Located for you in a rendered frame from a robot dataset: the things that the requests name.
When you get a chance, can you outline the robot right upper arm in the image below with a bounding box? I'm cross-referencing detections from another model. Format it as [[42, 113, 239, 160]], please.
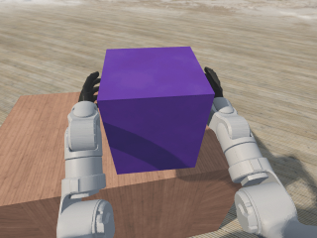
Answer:
[[234, 181, 317, 238]]

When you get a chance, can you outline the carton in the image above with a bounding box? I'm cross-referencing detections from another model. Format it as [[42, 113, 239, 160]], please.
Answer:
[[96, 46, 215, 175]]

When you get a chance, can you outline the pedestal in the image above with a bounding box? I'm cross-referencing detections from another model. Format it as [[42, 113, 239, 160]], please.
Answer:
[[0, 91, 243, 238]]

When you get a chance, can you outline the robot left upper arm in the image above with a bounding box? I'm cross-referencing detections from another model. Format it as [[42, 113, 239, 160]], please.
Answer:
[[57, 198, 115, 238]]

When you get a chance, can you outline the robot right hand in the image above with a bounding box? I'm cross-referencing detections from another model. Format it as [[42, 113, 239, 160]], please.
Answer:
[[204, 66, 224, 98]]

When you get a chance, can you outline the robot left hand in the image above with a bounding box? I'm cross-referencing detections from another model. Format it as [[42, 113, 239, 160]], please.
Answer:
[[78, 71, 101, 108]]

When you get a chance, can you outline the robot right forearm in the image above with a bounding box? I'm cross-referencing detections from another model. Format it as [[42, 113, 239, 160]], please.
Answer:
[[207, 97, 298, 218]]

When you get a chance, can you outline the robot left forearm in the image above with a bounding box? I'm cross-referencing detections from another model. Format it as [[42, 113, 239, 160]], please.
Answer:
[[56, 100, 106, 238]]

